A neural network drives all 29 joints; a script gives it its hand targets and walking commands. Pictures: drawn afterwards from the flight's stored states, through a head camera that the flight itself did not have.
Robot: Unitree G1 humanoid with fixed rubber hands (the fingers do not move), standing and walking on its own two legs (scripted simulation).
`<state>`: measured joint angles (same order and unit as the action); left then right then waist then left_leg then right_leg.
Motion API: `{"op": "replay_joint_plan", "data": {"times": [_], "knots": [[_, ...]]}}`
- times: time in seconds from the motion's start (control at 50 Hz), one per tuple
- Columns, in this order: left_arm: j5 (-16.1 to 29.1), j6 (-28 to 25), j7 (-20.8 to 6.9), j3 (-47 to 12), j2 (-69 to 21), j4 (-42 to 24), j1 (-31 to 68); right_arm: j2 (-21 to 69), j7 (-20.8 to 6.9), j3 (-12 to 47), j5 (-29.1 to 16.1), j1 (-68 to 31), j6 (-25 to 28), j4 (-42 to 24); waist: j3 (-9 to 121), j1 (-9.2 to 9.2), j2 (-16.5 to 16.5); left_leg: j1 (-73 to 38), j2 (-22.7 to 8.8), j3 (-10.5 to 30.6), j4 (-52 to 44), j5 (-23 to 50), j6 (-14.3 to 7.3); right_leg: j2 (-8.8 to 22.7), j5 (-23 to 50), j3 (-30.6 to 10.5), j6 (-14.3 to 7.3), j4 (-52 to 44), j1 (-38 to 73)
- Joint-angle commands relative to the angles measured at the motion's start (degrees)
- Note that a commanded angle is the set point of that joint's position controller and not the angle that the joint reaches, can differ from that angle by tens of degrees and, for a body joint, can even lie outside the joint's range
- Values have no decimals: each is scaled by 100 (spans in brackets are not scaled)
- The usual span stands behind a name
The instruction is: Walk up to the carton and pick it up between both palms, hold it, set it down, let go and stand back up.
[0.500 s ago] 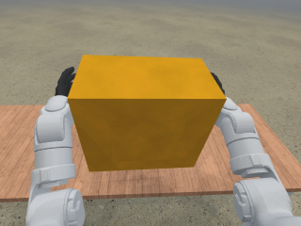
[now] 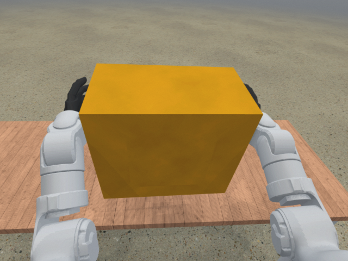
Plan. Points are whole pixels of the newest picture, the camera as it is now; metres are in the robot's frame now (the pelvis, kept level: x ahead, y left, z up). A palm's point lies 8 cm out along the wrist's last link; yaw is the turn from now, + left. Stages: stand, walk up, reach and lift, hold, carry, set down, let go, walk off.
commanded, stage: hold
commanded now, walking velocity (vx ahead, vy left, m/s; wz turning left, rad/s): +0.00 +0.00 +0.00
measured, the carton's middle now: (167, 134) +0.34 +0.00 +0.18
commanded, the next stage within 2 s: set down in 0.18 s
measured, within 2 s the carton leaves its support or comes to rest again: neither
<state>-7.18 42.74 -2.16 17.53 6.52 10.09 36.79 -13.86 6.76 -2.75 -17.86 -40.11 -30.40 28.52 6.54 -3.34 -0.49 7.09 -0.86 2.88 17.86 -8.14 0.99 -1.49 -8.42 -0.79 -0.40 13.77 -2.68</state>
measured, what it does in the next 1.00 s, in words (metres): stands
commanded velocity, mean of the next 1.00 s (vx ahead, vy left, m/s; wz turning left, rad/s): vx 0.00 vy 0.00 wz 0.00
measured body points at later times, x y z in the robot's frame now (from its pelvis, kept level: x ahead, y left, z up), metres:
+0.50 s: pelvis +0.00 +0.00 +0.00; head -0.06 +0.02 +0.44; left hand +0.37 +0.21 +0.22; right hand +0.38 -0.18 +0.19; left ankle +0.02 +0.13 -0.75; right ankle -0.01 -0.12 -0.75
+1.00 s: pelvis +0.01 +0.00 +0.00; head -0.01 +0.01 +0.45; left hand +0.39 +0.18 +0.16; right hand +0.39 -0.20 +0.13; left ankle +0.02 +0.13 -0.75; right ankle -0.01 -0.12 -0.75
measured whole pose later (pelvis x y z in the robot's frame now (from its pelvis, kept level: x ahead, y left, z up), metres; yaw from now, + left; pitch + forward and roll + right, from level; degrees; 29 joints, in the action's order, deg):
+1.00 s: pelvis +0.01 +0.00 +0.00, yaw +0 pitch -4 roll -1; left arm -10.6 26.5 -1.0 14.8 0.9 9.4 28.9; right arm -11.4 -1.2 -7.0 -6.8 -29.5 -5.5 33.7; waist -0.5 -0.3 -1.5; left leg 4.8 -1.1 2.0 18.5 -9.9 1.1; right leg -1.5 -10.1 -0.5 -0.6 14.5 -0.6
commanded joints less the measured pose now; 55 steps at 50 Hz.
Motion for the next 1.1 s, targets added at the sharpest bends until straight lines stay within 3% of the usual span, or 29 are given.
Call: {"op": "replay_joint_plan", "data": {"times": [0.0, 0.16, 0.18, 0.2, 0.32, 0.36, 0.42, 0.48, 0.62, 0.68, 0.82, 0.94, 1.08], "knots": [[917, -293, -745, -2728, -2835, -890, 3872, 3246, -839, 1967, -715, -4901, 304, -2016, 2036, -13, 185, -787, 289, -186, -84, 1182, 56, -169, 1290, 88, 75, -82, 313], [915, -310, -775, -2638, -2776, -776, 3896, 3300, -806, 2001, -698, -4955, 297, -2013, 2067, -2, 101, -726, 318, -198, -94, 1139, 17, -153, 1422, 73, 100, -68, 398], [586, -255, -892, -2427, -2563, -759, 3467, 3231, -837, 1994, -552, -4244, 255, -1726, 1617, 76, -92, -569, 370, -233, -19, 1119, -193, -155, 1426, 110, 214, -94, 745], [558, -251, -943, -2347, -2550, -782, 3568, 3221, -825, 1915, -525, -4394, 296, -1753, 1701, 36, -46, -597, 383, -246, -8, 1101, -190, -141, 1494, 124, 240, -53, 819], [585, -718, -955, -2561, -2848, -977, 3883, 3286, -894, 1792, -108, -4928, 1095, -2449, 2251, 78, 95, -793, 339, -297, 125, 1362, -30, -147, 1538, 275, 220, 54, 773], [397, -901, -958, -2389, -2832, -721, 3675, 3117, -948, 1552, 257, -4693, 1375, -2235, 2034, 103, 87, -850, 325, -333, 90, 1192, 4, -118, 1274, 352, 208, -19, 668], [-24, -1066, -1079, -2003, -2708, -114, 3204, 2898, -1084, 1069, 856, -4112, 1740, -1367, 1085, 74, 23, -766, 287, -384, -125, 597, -7, -69, 588, 493, 174, -156, 469], [-194, -1151, -1139, -1884, -2689, 73, 2878, 2738, -1183, 758, 1158, -3842, 2095, -950, 732, 82, 64, -876, 261, -469, -223, 501, 14, -38, 382, 590, 138, -207, 449], [169, -1683, -706, -2830, -3085, -771, 2779, 2524, -1255, 1043, 1104, -3830, 2890, -1444, 1778, -1, 347, -1822, 160, -325, 277, 2098, 303, -153, 1023, 676, 76, -113, 23], [187, -1747, -594, -2878, -3037, -791, 2673, 2506, -1277, 1090, 1098, -3709, 2972, -1450, 1700, 47, 236, -1702, 148, -330, 243, 1933, 264, -133, 997, 656, 76, -102, 45], [264, -1856, -385, -3067, -3086, -1012, 2356, 2613, -1338, 1435, 941, -3562, 3061, -1640, 2076, 258, 196, -1764, 106, -336, 330, 2422, 273, -129, 1490, 594, 94, 17, 88], [81, -1816, -463, -2696, -2889, -752, 1990, 2705, -1356, 1537, 960, -3272, 2978, -1368, 1705, 461, -22, -1297, 164, -472, 144, 2074, 155, -59, 1883, 501, 160, 68, 504], [51, -1976, -531, -2652, -2916, -736, 2089, 2887, -1333, 1486, 1119, -3259, 3093, -1300, 1844, 458, -50, -1046, 204, -528, 87, 1868, 136, 9, 2353, 461, 225, 201, 737]]}}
